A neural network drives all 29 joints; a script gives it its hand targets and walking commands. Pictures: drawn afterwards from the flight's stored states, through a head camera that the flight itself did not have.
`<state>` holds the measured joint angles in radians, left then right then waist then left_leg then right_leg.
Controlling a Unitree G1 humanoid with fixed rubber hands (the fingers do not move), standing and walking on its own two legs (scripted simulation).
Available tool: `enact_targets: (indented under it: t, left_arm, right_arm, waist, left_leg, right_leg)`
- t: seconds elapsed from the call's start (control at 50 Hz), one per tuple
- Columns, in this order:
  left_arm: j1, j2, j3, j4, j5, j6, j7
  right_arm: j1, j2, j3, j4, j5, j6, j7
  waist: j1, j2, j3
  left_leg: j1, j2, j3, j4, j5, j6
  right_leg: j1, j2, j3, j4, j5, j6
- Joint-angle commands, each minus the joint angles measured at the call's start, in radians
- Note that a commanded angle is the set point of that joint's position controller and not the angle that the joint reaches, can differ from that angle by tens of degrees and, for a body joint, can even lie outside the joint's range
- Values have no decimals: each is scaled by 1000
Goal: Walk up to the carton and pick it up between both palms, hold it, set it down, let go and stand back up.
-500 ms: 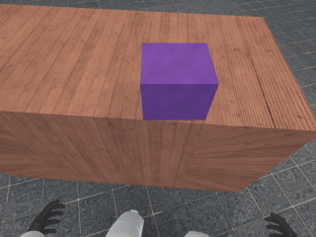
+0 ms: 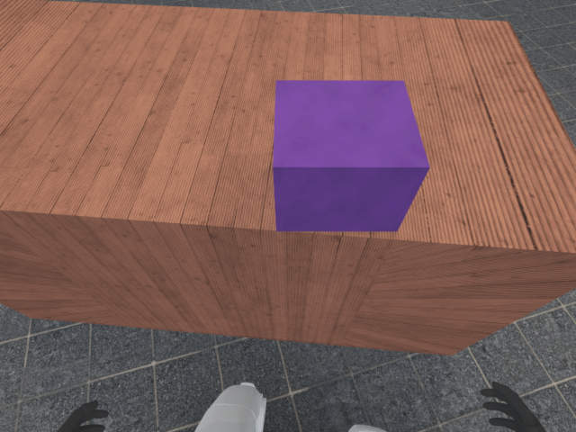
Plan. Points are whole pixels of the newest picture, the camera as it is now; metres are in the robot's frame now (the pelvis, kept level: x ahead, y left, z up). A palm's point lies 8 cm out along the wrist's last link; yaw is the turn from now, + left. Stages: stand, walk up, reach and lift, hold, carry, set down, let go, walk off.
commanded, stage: walk up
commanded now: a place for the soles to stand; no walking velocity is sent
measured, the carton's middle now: (338, 158) +0.48 -0.04 +0.06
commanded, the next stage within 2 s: none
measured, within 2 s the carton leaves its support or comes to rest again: neither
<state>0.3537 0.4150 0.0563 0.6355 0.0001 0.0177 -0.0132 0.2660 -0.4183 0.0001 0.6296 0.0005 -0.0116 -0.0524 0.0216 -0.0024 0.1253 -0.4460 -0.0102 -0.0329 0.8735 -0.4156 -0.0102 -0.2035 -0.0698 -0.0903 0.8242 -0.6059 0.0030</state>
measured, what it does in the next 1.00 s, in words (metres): steps on the spot: right foot, then left foot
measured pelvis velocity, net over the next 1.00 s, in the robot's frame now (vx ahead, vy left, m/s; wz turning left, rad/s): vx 0.09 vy -0.03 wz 0.03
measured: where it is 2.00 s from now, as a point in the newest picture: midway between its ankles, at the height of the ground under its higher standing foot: outside the picture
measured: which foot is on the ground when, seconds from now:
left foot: down 0.00-0.42, up 0.44-0.76, down 0.78-1.00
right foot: down 0.00-0.04, up 0.06-0.38, down 0.40-1.00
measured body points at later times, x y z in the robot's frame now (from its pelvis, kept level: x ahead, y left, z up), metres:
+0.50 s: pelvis +0.10 -0.05 +0.00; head +0.14 -0.04 +0.44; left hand +0.23 +0.25 -0.10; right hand +0.22 -0.37 -0.08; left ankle +0.02 +0.11 -0.66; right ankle +0.13 -0.14 -0.70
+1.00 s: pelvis +0.09 -0.03 +0.00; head +0.13 -0.02 +0.45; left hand +0.22 +0.28 -0.10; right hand +0.21 -0.35 -0.08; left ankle +0.07 +0.12 -0.70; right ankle +0.12 -0.14 -0.70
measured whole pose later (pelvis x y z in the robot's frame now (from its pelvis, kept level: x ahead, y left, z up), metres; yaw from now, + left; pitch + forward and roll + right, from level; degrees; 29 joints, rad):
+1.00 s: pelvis +0.09 -0.03 +0.00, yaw +1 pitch -3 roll +0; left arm 0.20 0.41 0.06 0.64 0.00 0.05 -0.01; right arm 0.27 -0.41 0.00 0.64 0.00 0.00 -0.07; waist 0.00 -0.03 0.15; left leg -0.33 0.00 -0.09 0.89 -0.50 -0.03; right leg -0.40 -0.04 -0.11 0.88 -0.43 -0.03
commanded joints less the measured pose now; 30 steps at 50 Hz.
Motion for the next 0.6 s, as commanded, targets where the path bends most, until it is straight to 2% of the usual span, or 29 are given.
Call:
enact_targets:
  t: [0.0,0.02,0.04,0.06,0.08,0.1,0.12,0.16,0.22,0.26,0.28,0.3,0.32,0.34,0.36,0.38,0.4,0.42,0.44,0.46,0.48,0.5,0.54,0.58]
  left_arm:
    - [-62,141,73,-187,23,-24,-11]
    - [-127,216,94,-201,27,-12,4]
    - [-166,215,91,-200,24,-2,9]
    - [-152,197,91,-185,20,-2,9]
    - [-149,176,86,-173,23,-4,4]
    - [-133,163,87,-166,26,-5,0]
    - [-122,160,90,-164,26,-2,-3]
    - [-129,171,94,-170,31,7,-9]
    - [-182,175,94,-180,30,9,-15]
    - [-193,183,91,-166,19,6,-10]
    - [-180,188,90,-150,15,5,-9]
    - [-155,190,89,-128,13,4,-7]
    - [-102,186,87,-94,12,2,-6]
    - [-1,190,89,-39,9,-6,-4]
    - [37,291,113,-15,21,-19,3]
    - [26,344,115,-36,12,-22,16]
    - [-43,303,100,-52,-2,-22,18]
    - [-67,279,98,-57,-7,-27,19]
    - [-109,255,90,-63,-1,-30,23]
    - [-112,228,81,-65,0,-31,25]
    - [-96,216,75,-61,2,-30,26]
    - [-71,218,73,-50,0,-26,25]
    - [-53,212,68,-42,1,-21,29]
    - [-54,206,67,-48,0,-15,32]
  right_arm:
    - [284,-354,-164,7,-28,-48,1]
    - [319,-360,-165,-4,-10,-42,-9]
    - [311,-346,-158,-16,-8,-43,-17]
    - [279,-329,-150,-21,-12,-41,-21]
    - [248,-319,-143,-25,-19,-39,-28]
    - [221,-313,-139,-27,-21,-38,-31]
    - [210,-309,-134,-26,-22,-39,-31]
    - [202,-298,-126,-34,-25,-40,-30]
    - [193,-299,-124,-51,-34,-40,-35]
    - [112,-295,-118,-70,-35,-37,-41]
    - [59,-290,-113,-81,-34,-34,-42]
    - [-1,-285,-106,-89,-31,-29,-41]
    - [-73,-275,-97,-97,-24,-20,-38]
    - [-149,-251,-85,-102,-11,-8,-30]
    - [-117,-182,-71,-95,0,-8,-19]
    - [-48,-139,-59,-89,17,-12,-21]
    - [-29,-200,-73,-60,29,6,-37]
    - [-26,-234,-85,-55,35,16,-40]
    - [0,-235,-92,-42,26,15,-44]
    - [-13,-237,-94,-29,17,15,-42]
    - [-7,-226,-84,-19,18,13,-40]
    - [-13,-215,-76,-14,22,11,-38]
    - [-35,-203,-64,-11,21,10,-39]
    - [-54,-199,-59,-11,20,11,-42]
  waist:
    - [-150,258,-286]
    - [-173,141,-281]
    - [-164,56,-213]
    - [-134,27,-163]
    - [-120,29,-104]
    - [-104,63,-73]
    - [-97,99,-51]
    - [-103,154,-32]
    - [-118,198,-14]
    - [-98,237,10]
    - [-79,266,16]
    - [-50,277,16]
    - [-4,285,9]
    - [69,238,-8]
    - [106,-15,-92]
    - [86,-176,-169]
    - [57,39,-191]
    - [38,2,-158]
    - [21,-14,-115]
    - [30,-20,-89]
    - [31,-49,-95]
    - [38,-98,-113]
    - [58,-133,-148]
    - [71,-166,-147]
  left_leg:
    - [667,311,-694,-408,349,296]
    - [734,403,-824,-408,490,383]
    - [693,425,-798,-411,556,403]
    - [653,398,-701,-394,642,378]
    - [590,364,-599,-378,703,341]
    - [532,329,-533,-365,722,315]
    - [484,311,-506,-365,688,299]
    - [467,295,-480,-360,642,296]
    - [461,302,-456,-334,706,301]
    - [374,305,-419,-312,751,281]
    - [312,290,-388,-290,745,256]
    - [252,258,-336,-251,714,217]
    - [163,211,-255,-190,644,165]
    - [27,147,-145,-55,489,97]
    - [-78,60,-77,224,251,22]
    - [-151,-52,-47,385,-225,-26]
    - [-75,-22,-132,391,-246,-16]
    - [-66,-17,-143,425,-241,-7]
    - [-93,9,-141,431,-201,0]
    - [-108,16,-137,416,-180,1]
    - [-100,14,-138,377,-174,-1]
    - [-105,15,-138,348,-185,-4]
    - [-113,29,-130,276,-206,-16]
    - [-108,35,-126,213,-241,-19]
  right_leg:
    - [-437,113,91,389,24,-21]
    - [-529,71,167,429,-105,-24]
    - [-576,41,202,490,-120,-16]
    - [-584,22,211,498,-101,-15]
    - [-567,6,209,482,-74,-15]
    - [-535,-2,204,451,-42,-9]
    - [-509,-5,193,427,-15,-1]
    - [-497,-8,175,350,-8,15]
    - [-509,-14,160,239,2,33]
    - [-442,-27,163,150,54,43]
    - [-377,-32,164,88,89,44]
    - [-290,-26,149,-7,156,38]
    - [-151,-13,112,-155,289,26]
    - [70,-4,63,-347,505,19]
    - [211,-112,227,-376,648,8]
    - [236,-308,494,-393,927,-98]
    - [139,-351,523,-394,831,-172]
    - [108,-371,569,-422,814,-192]
    - [126,-344,520,-408,827,-170]
    - [136,-312,424,-375,915,-156]
    - [158,-273,359,-340,1039,-126]
    - [181,-268,325,-311,1127,-129]
    - [226,-267,295,-274,1191,-138]
    - [220,-275,296,-259,1191,-158]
